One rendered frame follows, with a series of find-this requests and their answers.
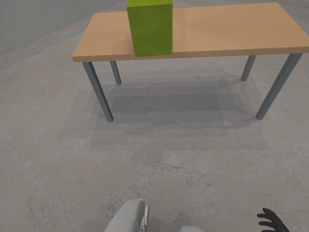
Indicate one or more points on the left robot shin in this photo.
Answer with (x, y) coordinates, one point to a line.
(143, 229)

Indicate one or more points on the left robot thigh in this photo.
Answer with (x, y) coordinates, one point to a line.
(131, 216)

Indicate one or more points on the carton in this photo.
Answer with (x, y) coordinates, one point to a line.
(151, 27)

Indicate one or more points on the right robot hand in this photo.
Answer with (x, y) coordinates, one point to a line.
(276, 223)

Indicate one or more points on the table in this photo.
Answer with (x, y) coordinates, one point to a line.
(211, 31)

